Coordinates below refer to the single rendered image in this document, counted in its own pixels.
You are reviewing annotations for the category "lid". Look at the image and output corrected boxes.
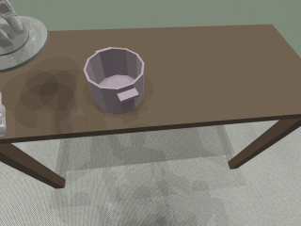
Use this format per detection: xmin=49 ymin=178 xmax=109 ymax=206
xmin=0 ymin=16 xmax=49 ymax=73

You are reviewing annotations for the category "pot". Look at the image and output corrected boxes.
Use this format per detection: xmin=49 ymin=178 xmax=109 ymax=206
xmin=84 ymin=47 xmax=145 ymax=114

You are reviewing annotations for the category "table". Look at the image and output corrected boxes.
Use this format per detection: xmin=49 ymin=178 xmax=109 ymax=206
xmin=0 ymin=24 xmax=301 ymax=189

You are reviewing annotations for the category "knob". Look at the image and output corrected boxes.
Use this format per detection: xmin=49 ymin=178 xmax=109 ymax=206
xmin=0 ymin=24 xmax=15 ymax=40

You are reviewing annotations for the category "robot left hand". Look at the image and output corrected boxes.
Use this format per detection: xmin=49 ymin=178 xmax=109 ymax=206
xmin=0 ymin=0 xmax=24 ymax=47

